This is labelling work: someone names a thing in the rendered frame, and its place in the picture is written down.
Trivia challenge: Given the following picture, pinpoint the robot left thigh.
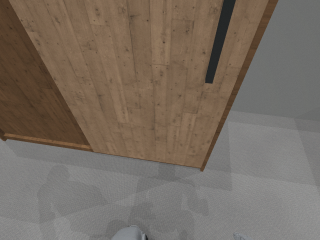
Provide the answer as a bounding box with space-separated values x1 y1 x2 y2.
111 227 146 240

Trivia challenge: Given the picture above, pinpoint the wardrobe door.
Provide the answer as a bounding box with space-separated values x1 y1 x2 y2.
0 0 90 146
9 0 269 168

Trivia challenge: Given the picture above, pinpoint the handle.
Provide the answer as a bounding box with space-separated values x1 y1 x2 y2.
205 0 236 84

